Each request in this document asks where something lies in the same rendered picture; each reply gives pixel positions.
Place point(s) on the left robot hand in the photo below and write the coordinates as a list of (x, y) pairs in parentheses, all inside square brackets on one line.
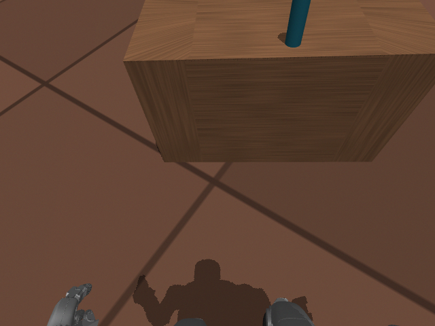
[(65, 312)]

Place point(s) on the bottle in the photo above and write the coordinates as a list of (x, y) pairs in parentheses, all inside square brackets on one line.
[(296, 24)]

